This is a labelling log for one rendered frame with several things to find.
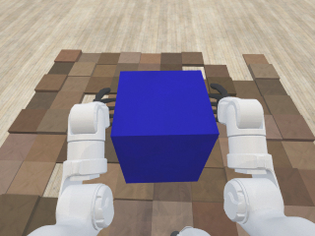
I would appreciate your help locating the left robot upper arm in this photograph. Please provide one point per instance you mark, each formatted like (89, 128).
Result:
(83, 210)

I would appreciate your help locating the carton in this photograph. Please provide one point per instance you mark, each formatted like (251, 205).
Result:
(164, 127)

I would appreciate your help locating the right robot upper arm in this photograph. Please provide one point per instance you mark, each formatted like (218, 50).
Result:
(257, 205)

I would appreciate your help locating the left robot hand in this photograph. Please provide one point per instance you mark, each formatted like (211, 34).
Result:
(99, 98)

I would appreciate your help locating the robot right forearm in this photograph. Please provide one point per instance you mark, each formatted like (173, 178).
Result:
(247, 144)

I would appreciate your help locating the robot left forearm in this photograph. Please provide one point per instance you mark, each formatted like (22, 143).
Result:
(85, 149)

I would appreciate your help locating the right robot hand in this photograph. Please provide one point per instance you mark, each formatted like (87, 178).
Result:
(218, 97)

